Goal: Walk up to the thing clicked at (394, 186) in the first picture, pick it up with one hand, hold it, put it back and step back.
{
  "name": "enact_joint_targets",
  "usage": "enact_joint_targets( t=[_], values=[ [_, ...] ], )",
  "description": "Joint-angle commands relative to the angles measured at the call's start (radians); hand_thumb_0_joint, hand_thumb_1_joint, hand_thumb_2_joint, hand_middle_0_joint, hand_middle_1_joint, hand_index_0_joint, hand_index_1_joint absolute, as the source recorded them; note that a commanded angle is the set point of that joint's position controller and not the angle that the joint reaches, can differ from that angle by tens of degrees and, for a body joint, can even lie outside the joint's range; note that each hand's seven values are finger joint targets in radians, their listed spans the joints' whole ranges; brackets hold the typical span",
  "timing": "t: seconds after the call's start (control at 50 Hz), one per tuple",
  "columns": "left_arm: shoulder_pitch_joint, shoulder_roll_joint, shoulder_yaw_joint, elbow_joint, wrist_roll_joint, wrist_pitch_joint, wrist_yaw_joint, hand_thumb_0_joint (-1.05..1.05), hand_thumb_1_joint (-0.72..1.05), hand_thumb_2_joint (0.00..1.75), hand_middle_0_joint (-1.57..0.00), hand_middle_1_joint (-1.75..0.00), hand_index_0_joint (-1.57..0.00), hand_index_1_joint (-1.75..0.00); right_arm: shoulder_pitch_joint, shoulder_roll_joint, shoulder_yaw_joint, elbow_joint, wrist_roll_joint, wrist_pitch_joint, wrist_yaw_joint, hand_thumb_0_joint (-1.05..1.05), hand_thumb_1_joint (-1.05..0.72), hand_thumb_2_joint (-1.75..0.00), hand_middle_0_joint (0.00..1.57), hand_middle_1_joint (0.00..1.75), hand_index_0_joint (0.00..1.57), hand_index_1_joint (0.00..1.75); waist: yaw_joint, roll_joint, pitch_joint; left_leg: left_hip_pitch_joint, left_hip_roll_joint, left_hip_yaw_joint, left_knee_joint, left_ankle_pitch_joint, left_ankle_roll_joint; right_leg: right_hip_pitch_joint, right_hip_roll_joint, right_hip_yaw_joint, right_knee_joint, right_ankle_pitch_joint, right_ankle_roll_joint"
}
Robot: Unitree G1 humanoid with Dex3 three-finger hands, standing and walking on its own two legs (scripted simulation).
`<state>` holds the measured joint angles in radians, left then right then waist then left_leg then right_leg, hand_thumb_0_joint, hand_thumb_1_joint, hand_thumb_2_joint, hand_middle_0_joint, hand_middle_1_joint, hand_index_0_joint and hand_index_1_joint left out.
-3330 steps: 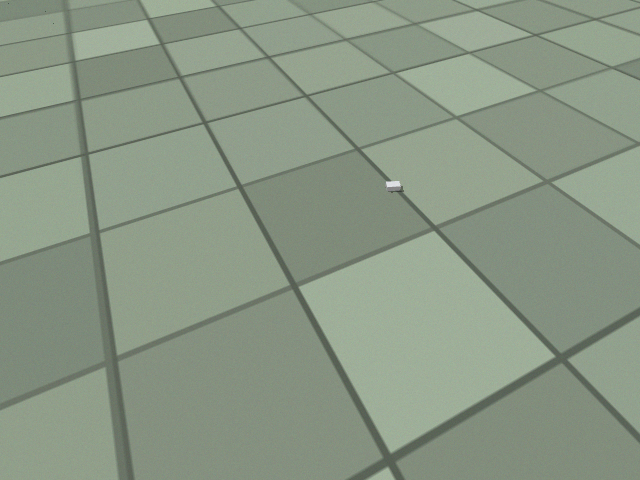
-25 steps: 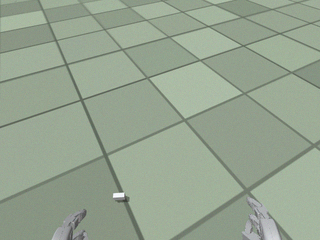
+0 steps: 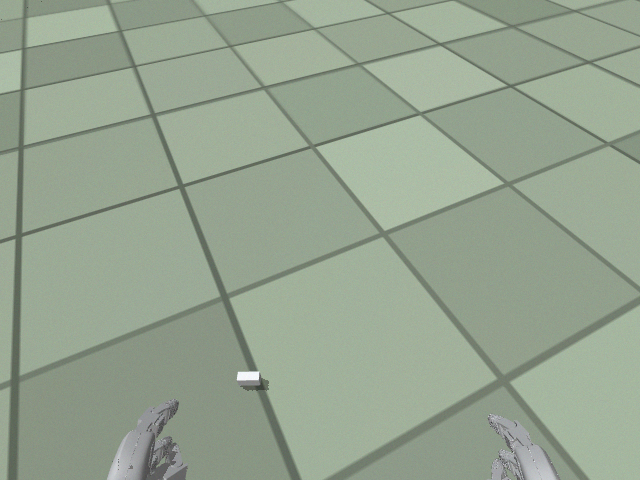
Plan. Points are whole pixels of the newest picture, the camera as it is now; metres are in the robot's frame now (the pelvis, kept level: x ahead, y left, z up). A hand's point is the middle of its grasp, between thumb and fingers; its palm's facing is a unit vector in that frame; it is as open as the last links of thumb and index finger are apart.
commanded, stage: stand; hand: left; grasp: from above
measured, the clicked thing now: (249, 378) +0.54 +0.24 -0.71
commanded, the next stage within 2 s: none
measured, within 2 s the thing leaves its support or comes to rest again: neither
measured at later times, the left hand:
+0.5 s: hand out of the picture +0.04 +0.24 -0.11, palm faces +0.05 -0.94 -0.33, open 7.4 cm
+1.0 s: hand out of the picture +0.05 +0.25 -0.11, palm faces +0.05 -0.94 -0.35, open 7.4 cm
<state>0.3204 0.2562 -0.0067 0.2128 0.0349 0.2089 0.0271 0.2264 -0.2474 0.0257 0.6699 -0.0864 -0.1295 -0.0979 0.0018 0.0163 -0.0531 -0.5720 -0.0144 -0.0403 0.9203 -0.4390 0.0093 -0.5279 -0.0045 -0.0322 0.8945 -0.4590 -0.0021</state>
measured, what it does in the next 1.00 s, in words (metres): rises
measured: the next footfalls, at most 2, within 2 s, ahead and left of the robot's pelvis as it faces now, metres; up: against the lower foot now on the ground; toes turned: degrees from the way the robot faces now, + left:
none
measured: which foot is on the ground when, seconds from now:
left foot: down 0.00-1.00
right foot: down 0.00-1.00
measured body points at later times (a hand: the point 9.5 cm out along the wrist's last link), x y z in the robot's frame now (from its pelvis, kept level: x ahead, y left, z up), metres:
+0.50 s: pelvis +0.00 +0.01 +0.05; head +0.01 +0.00 +0.50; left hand +0.03 +0.29 -0.09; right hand +0.08 -0.27 -0.09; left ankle +0.02 +0.11 -0.69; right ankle +0.00 -0.12 -0.69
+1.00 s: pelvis +0.01 +0.00 +0.05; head +0.02 +0.00 +0.50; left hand +0.05 +0.30 -0.08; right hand +0.09 -0.28 -0.09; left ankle +0.02 +0.11 -0.69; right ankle +0.00 -0.12 -0.69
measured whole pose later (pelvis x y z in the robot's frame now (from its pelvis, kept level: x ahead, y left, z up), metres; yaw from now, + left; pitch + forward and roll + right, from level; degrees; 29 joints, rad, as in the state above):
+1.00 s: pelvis +0.01 +0.00 +0.05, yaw +3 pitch -3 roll +0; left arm 0.12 0.31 0.03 1.15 0.03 0.00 0.02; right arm 0.13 -0.31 -0.01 1.13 -0.02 0.00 -0.01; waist 0.02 0.02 0.07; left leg -0.14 -0.03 -0.07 0.37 -0.18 0.01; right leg -0.08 -0.03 -0.07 0.35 -0.21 0.01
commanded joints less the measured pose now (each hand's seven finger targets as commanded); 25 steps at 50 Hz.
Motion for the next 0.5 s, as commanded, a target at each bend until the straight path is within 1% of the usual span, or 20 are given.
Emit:
enact_joint_targets(
  t=[0.0, 0.02, 0.04, 0.06, 0.08, 0.1, 0.12, 0.14, 0.16, 0.18, 0.22, 0.26, 0.28, 0.32, 0.34, 0.36, 0.38, 0.42, 0.44, 0.48],
  values=[
    [-0.097, 0.189, 0.104, 0.167, 0.03, -0.166, 0.013, 0.0, 0.9, 0.9, -0.2, -0.3, -0.2, -0.3, -0.052, -0.19, -0.096, 0.007, 0.021, 0.024, 0.061, 0.0, -0.9, -0.9, 0.2, 0.3, 0.2, 0.3, 0.024, -0.052, -0.079, 0.166, 0.027, -0.048, -0.223, 0.278, 0.055, 0.196, -0.096, 0.145, -0.228, 0.251, -0.055],
    [-0.114, 0.183, 0.106, 0.216, 0.021, -0.17, 0.013, 0.0, 0.9, 0.9, -0.2, -0.3, -0.2, -0.3, -0.064, -0.187, -0.098, 0.023, 0.031, 0.027, 0.07, 0.0, -0.9, -0.9, 0.2, 0.3, 0.2, 0.3, 0.025, -0.056, -0.08, 0.185, 0.032, -0.056, -0.237, 0.302, 0.05, 0.203, -0.093, 0.139, -0.242, 0.266, -0.051],
    [-0.113, 0.181, 0.106, 0.259, 0.02, -0.173, 0.015, 0.0, 0.9, 0.9, -0.2, -0.3, -0.2, -0.3, -0.074, -0.181, -0.103, 0.038, 0.036, 0.035, 0.078, 0.0, -0.9, -0.9, 0.2, 0.3, 0.2, 0.3, 0.031, -0.059, -0.074, 0.197, 0.025, -0.057, -0.247, 0.293, 0.049, 0.21, -0.098, 0.138, -0.269, 0.242, -0.045],
    [-0.134, 0.176, 0.105, 0.299, 0.018, -0.181, 0.017, 0.0, 0.9, 0.9, -0.2, -0.3, -0.2, -0.3, -0.069, -0.184, -0.104, 0.06, 0.034, 0.039, 0.08, 0.0, -0.9, -0.9, 0.2, 0.3, 0.2, 0.3, 0.025, -0.055, -0.08, 0.228, 0.036, -0.068, -0.266, 0.323, 0.052, 0.216, -0.095, 0.13, -0.267, 0.265, -0.037],
    [-0.143, 0.169, 0.103, 0.341, 0.016, -0.188, 0.018, 0.0, 0.9, 0.9, -0.2, -0.3, -0.2, -0.3, -0.071, -0.187, -0.103, 0.083, 0.032, 0.046, 0.082, 0.0, -0.9, -0.9, 0.2, 0.3, 0.2, 0.3, 0.029, -0.03, -0.065, 0.233, 0.046, -0.087, -0.295, 0.334, 0.054, 0.225, -0.083, 0.109, -0.266, 0.266, -0.027],
    [-0.148, 0.168, 0.105, 0.376, 0.015, -0.194, 0.02, 0.0, 0.9, 0.9, -0.2, -0.3, -0.2, -0.3, -0.076, -0.194, -0.107, 0.098, 0.03, 0.05, 0.081, 0.0, -0.9, -0.9, 0.2, 0.3, 0.2, 0.3, 0.031, -0.012, -0.064, 0.253, 0.059, -0.112, -0.326, 0.338, 0.06, 0.232, -0.074, 0.091, -0.262, 0.259, -0.02],
    [-0.149, 0.159, 0.103, 0.414, 0.013, -0.198, 0.02, 0.0, 0.9, 0.9, -0.2, -0.3, -0.2, -0.3, -0.09, -0.195, -0.105, 0.113, 0.029, 0.056, 0.082, 0.0, -0.9, -0.9, 0.2, 0.3, 0.2, 0.3, 0.036, 0.006, -0.035, 0.242, 0.066, -0.13, -0.361, 0.31, 0.06, 0.236, -0.067, 0.082, -0.279, 0.229, -0.015],
    [-0.142, 0.158, 0.102, 0.45, 0.012, -0.203, 0.02, 0.0, 0.9, 0.9, -0.2, -0.3, -0.2, -0.3, -0.091, -0.194, -0.106, 0.128, 0.028, 0.06, 0.081, 0.0, -0.9, -0.9, 0.2, 0.3, 0.2, 0.3, 0.038, 0.009, -0.039, 0.267, 0.072, -0.133, -0.371, 0.327, 0.062, 0.251, -0.069, 0.081, -0.294, 0.235, -0.017],
    [-0.145, 0.162, 0.101, 0.482, 0.014, -0.207, 0.02, 0.0, 0.9, 0.9, -0.2, -0.3, -0.2, -0.3, -0.099, -0.195, -0.106, 0.141, 0.032, 0.066, 0.081, 0.0, -0.9, -0.9, 0.2, 0.3, 0.2, 0.3, 0.034, 0.003, -0.024, 0.271, 0.067, -0.131, -0.379, 0.319, 0.057, 0.259, -0.074, 0.085, -0.332, 0.243, -0.018],
    [-0.155, 0.167, 0.101, 0.508, 0.012, -0.211, 0.019, 0.0, 0.9, 0.9, -0.2, -0.3, -0.2, -0.3, -0.088, -0.194, -0.105, 0.159, 0.033, 0.069, 0.078, 0.0, -0.9, -0.9, 0.2, 0.3, 0.2, 0.3, 0.025, -0.007, -0.025, 0.291, 0.071, -0.133, -0.394, 0.34, 0.056, 0.276, -0.074, 0.085, -0.341, 0.271, -0.018],
    [-0.155, 0.172, 0.1, 0.563, 0.009, -0.217, 0.021, 0.0, 0.9, 0.9, -0.2, -0.3, -0.2, -0.3, -0.094, -0.201, -0.104, 0.189, 0.036, 0.076, 0.076, 0.0, -0.9, -0.9, 0.2, 0.3, 0.2, 0.3, 0.026, -0.002, -0.017, 0.307, 0.071, -0.129, -0.413, 0.368, 0.049, 0.31, -0.085, 0.087, -0.375, 0.301, -0.022],
    [-0.161, 0.177, 0.096, 0.611, 0.004, -0.219, 0.023, 0.0, 0.9, 0.9, -0.2, -0.3, -0.2, -0.3, -0.081, -0.203, -0.101, 0.219, 0.04, 0.085, 0.071, 0.0, -0.9, -0.9, 0.2, 0.3, 0.2, 0.3, 0.016, -0.001, 0.004, 0.317, 0.077, -0.137, -0.458, 0.358, 0.045, 0.338, -0.085, 0.086, -0.406, 0.303, -0.019],
    [-0.153, 0.181, 0.094, 0.637, 0.003, -0.22, 0.023, 0.0, 0.9, 0.9, -0.2, -0.3, -0.2, -0.3, -0.098, -0.207, -0.1, 0.232, 0.042, 0.089, 0.07, 0.0, -0.9, -0.9, 0.2, 0.3, 0.2, 0.3, 0.021, -0.002, 0.012, 0.332, 0.078, -0.137, -0.466, 0.347, 0.046, 0.341, -0.089, 0.084, -0.432, 0.294, -0.02],
    [-0.164, 0.194, 0.092, 0.677, 0.004, -0.223, 0.022, 0.0, 0.9, 0.9, -0.2, -0.3, -0.2, -0.3, -0.104, -0.211, -0.099, 0.254, 0.049, 0.097, 0.069, 0.0, -0.9, -0.9, 0.2, 0.3, 0.2, 0.3, 0.012, -0.01, 0.039, 0.347, 0.073, -0.134, -0.493, 0.283, 0.038, 0.346, -0.095, 0.091, -0.479, 0.261, -0.02],
    [-0.171, 0.199, 0.093, 0.695, 0.002, -0.222, 0.022, 0.0, 0.9, 0.9, -0.2, -0.3, -0.2, -0.3, -0.089, -0.213, -0.097, 0.27, 0.049, 0.099, 0.068, 0.0, -0.9, -0.9, 0.2, 0.3, 0.2, 0.3, 0.004, -0.008, 0.038, 0.345, 0.08, -0.137, -0.512, 0.278, 0.04, 0.37, -0.097, 0.09, -0.486, 0.264, -0.019],
    [-0.168, 0.2, 0.09, 0.711, 0.003, -0.223, 0.021, 0.0, 0.9, 0.9, -0.2, -0.3, -0.2, -0.3, -0.097, -0.216, -0.097, 0.281, 0.051, 0.101, 0.068, 0.0, -0.9, -0.9, 0.2, 0.3, 0.2, 0.3, 0.009, 0.004, 0.045, 0.349, 0.082, -0.142, -0.528, 0.267, 0.039, 0.373, -0.094, 0.08, -0.497, 0.261, -0.016],
    [-0.166, 0.203, 0.09, 0.729, 0.001, -0.223, 0.021, 0.0, 0.9, 0.9, -0.2, -0.3, -0.2, -0.3, -0.104, -0.22, -0.098, 0.29, 0.053, 0.102, 0.067, 0.0, -0.9, -0.9, 0.2, 0.3, 0.2, 0.3, 0.013, 0.005, 0.046, 0.354, 0.083, -0.142, -0.537, 0.283, 0.038, 0.391, -0.1, 0.082, -0.509, 0.269, -0.016],
    [-0.171, 0.212, 0.087, 0.759, 0.001, -0.224, 0.02, 0.0, 0.9, 0.9, -0.2, -0.3, -0.2, -0.3, -0.101, -0.22, -0.095, 0.309, 0.055, 0.103, 0.067, 0.0, -0.9, -0.9, 0.2, 0.3, 0.2, 0.3, 0.008, 0.005, 0.059, 0.362, 0.085, -0.142, -0.557, 0.297, 0.033, 0.399, -0.1, 0.081, -0.524, 0.278, -0.014],
    [-0.157, 0.209, 0.083, 0.777, 0.0, -0.224, 0.021, 0.0, 0.9, 0.9, -0.2, -0.3, -0.2, -0.3, -0.107, -0.223, -0.095, 0.321, 0.058, 0.105, 0.066, 0.0, -0.9, -0.9, 0.2, 0.3, 0.2, 0.3, 0.015, 0.015, 0.069, 0.373, 0.086, -0.144, -0.563, 0.27, 0.031, 0.396, -0.099, 0.079, -0.538, 0.262, -0.011],
    [-0.169, 0.214, 0.081, 0.8, 0.002, -0.225, 0.02, 0.0, 0.9, 0.9, -0.2, -0.3, -0.2, -0.3, -0.116, -0.221, -0.094, 0.332, 0.061, 0.108, 0.067, 0.0, -0.9, -0.9, 0.2, 0.3, 0.2, 0.3, 0.011, -0.002, 0.083, 0.377, 0.085, -0.143, -0.572, 0.263, 0.024, 0.393, -0.102, 0.079, -0.556, 0.245, -0.01]
  ],
)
